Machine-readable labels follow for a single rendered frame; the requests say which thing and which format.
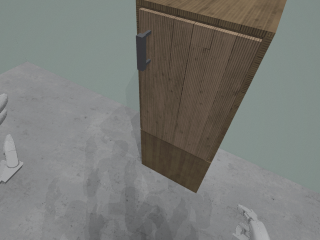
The handle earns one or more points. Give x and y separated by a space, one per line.
141 50

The robot right hand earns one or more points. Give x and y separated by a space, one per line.
256 229

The robot left hand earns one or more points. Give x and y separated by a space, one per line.
12 165

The cupboard door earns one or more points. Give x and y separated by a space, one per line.
193 79

